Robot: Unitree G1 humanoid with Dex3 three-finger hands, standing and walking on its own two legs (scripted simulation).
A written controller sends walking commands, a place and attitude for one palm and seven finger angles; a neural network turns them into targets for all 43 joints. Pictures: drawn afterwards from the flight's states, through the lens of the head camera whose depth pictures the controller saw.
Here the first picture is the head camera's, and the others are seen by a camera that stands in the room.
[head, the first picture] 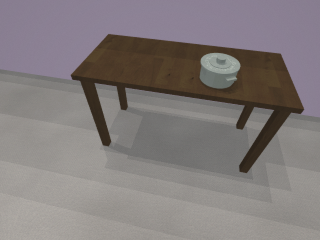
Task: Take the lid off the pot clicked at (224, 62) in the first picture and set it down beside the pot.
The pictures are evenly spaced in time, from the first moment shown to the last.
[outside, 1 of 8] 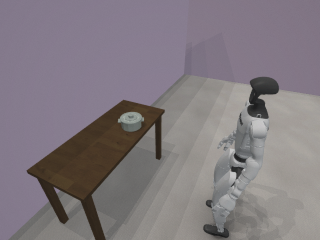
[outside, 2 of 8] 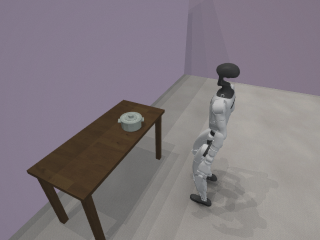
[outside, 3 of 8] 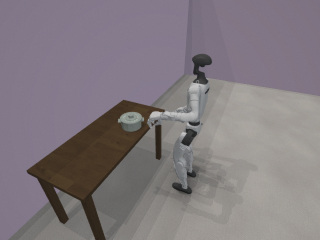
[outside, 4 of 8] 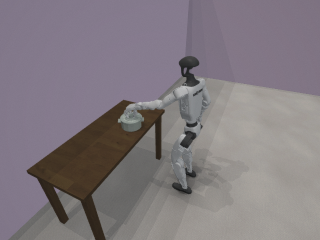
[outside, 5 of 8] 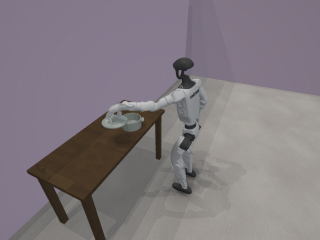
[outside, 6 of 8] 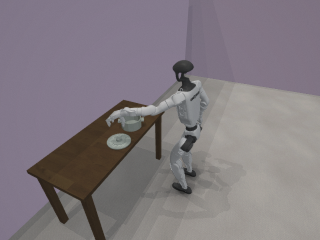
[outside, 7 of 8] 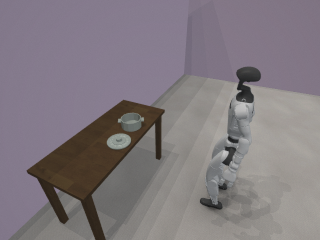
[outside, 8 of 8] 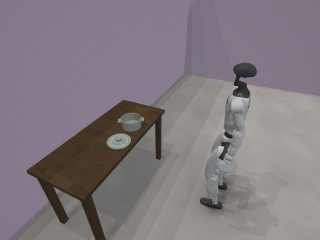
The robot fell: no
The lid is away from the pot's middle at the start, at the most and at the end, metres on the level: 0.00 0.24 0.24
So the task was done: yes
